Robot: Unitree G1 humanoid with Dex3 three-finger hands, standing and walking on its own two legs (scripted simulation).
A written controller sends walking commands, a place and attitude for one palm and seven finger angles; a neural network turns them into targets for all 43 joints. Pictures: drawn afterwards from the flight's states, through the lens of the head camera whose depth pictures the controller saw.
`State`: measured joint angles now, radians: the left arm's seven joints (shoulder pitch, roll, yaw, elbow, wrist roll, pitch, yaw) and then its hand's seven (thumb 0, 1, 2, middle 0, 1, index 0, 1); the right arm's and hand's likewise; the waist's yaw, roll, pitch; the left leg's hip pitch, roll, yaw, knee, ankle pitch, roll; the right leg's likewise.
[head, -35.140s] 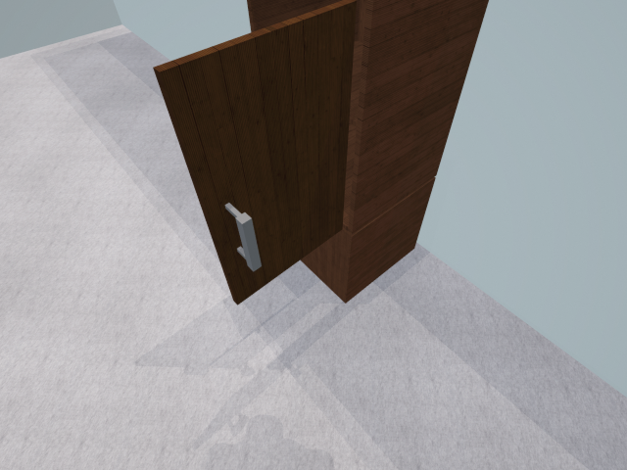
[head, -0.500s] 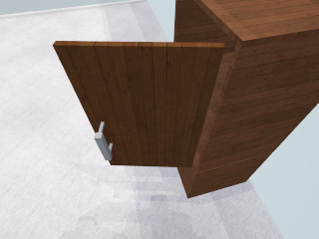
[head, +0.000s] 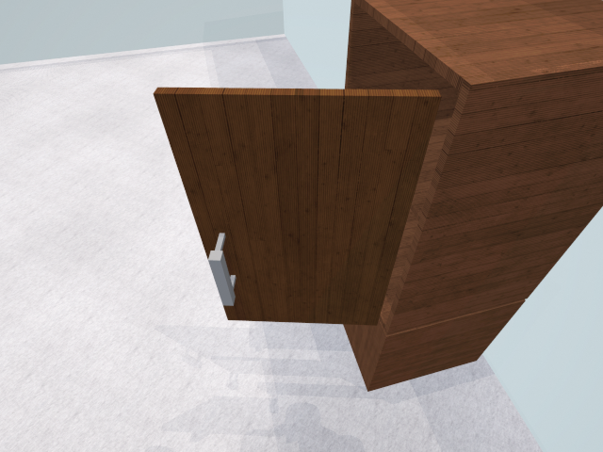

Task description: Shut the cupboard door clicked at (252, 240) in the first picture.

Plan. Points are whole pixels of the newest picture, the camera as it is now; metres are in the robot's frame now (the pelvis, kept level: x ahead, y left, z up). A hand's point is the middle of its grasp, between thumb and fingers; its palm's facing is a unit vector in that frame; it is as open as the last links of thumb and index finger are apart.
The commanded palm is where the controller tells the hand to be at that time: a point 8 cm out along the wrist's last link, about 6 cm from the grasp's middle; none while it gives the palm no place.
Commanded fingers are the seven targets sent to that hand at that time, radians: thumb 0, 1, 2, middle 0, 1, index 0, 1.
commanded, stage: come to a stop and stand still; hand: left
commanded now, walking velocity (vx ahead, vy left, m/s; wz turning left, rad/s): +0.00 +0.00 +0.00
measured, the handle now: (225, 270) +0.45 +0.18 -0.09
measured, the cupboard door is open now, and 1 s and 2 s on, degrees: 73 73 73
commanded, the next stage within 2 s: look again from close up in 0.58 s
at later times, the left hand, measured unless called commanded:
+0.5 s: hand out of the picture +0.05 +0.18 -0.17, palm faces +0.02 -0.98 -0.20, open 7.4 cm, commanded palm none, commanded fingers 0.00 0.90 0.90 -0.20 -0.30 -0.20 -0.30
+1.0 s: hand out of the picture +0.05 +0.18 -0.16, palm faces +0.03 -0.98 -0.19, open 7.4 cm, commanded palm none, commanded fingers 0.00 0.90 0.90 -0.20 -0.30 -0.20 -0.30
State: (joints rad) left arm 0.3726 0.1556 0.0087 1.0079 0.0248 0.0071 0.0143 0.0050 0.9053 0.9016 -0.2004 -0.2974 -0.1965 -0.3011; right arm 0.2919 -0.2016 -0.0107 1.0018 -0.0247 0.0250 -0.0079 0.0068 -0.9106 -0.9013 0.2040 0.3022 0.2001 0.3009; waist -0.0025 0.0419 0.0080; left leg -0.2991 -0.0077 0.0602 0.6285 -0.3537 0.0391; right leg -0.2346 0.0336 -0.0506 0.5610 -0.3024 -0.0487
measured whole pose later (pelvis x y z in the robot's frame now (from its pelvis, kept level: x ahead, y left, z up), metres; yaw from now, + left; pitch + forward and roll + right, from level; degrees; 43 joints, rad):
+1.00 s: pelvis +0.05 +0.01 +0.01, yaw +0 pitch -1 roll +0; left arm 0.28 0.15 -0.02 1.10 0.01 -0.01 0.04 0.01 0.91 0.90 -0.20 -0.30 -0.20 -0.30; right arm 0.24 -0.16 0.02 1.14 -0.01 -0.03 -0.03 0.01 -0.92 -0.90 0.20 0.30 0.20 0.30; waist 0.01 -0.01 0.04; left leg -0.11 -0.04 0.05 0.39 -0.27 0.04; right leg -0.09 0.00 -0.04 0.40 -0.30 -0.02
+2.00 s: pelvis -0.04 -0.02 -0.12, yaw +2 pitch +16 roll -3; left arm 0.33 0.24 0.11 0.04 -0.28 -0.40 -0.33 0.02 0.90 0.90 -0.67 -0.81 -0.67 -0.81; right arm 0.20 -0.20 0.04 0.53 0.03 -0.23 -0.05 0.01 -0.90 -0.90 0.21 0.30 0.20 0.30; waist 0.03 0.04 -0.16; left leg -1.09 0.01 -0.05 1.33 -0.53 0.00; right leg -1.01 0.03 -0.15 1.28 -0.57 -0.08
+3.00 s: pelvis -0.02 +0.02 -0.11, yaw +1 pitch +19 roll -5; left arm 0.39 0.25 0.15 -0.02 -0.29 -0.41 -0.28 0.02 0.90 0.90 -1.30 -1.50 -1.30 -1.50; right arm 0.25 -0.24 0.01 0.49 0.02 -0.16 -0.03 0.01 -0.90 -0.90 0.21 0.30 0.20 0.30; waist 0.00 0.04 -0.19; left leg -1.11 0.00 -0.02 1.33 -0.56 0.06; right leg -1.03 0.02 -0.11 1.26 -0.57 -0.03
